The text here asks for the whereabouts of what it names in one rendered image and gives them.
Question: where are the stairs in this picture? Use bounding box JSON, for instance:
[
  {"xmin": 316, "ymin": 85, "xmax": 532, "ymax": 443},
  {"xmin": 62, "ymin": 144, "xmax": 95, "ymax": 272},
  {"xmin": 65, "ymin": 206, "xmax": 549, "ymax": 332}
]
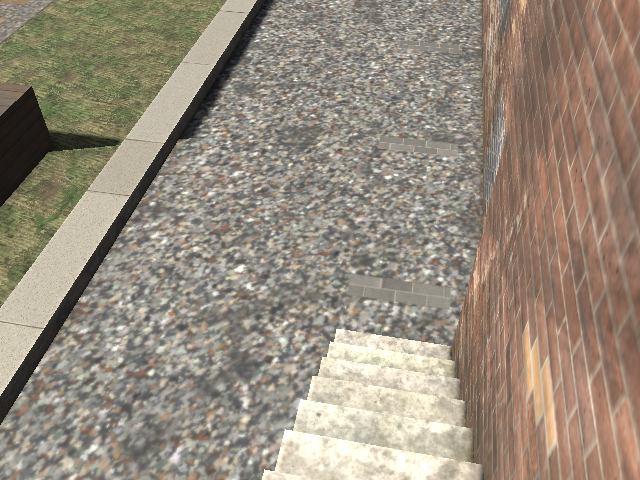
[{"xmin": 262, "ymin": 329, "xmax": 484, "ymax": 480}]

